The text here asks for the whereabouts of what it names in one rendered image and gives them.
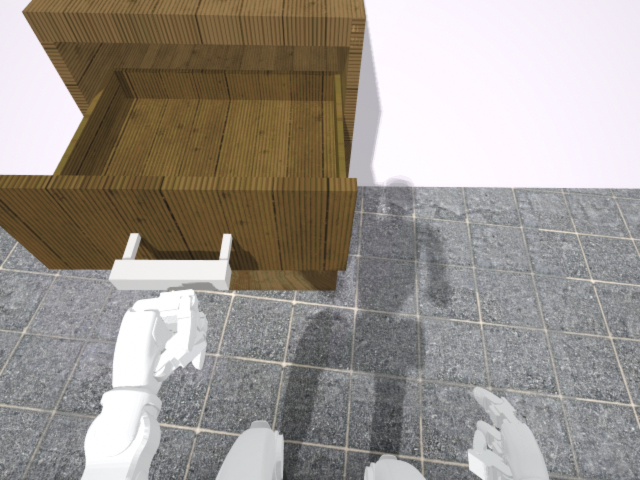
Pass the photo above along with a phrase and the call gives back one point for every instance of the handle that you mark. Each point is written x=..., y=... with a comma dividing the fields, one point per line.
x=131, y=274

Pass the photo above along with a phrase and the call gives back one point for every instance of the right robot thigh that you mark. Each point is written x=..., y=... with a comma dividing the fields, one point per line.
x=390, y=469

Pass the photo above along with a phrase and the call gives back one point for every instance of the cabinet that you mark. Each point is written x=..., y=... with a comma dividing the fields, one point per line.
x=84, y=38

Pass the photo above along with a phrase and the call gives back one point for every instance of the drawer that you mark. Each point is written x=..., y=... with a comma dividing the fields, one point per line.
x=183, y=156

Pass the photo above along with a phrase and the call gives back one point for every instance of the left robot thigh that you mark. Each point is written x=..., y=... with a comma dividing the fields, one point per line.
x=257, y=454

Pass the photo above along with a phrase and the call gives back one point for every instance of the robot thigh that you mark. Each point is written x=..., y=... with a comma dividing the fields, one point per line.
x=257, y=454
x=390, y=469

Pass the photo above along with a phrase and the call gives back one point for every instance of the robot left hand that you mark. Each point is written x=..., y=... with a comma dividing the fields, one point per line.
x=143, y=334

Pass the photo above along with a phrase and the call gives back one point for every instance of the robot left forearm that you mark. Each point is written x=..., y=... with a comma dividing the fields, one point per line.
x=123, y=439

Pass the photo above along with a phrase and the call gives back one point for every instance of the robot right hand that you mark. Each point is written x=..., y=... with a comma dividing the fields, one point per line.
x=515, y=453

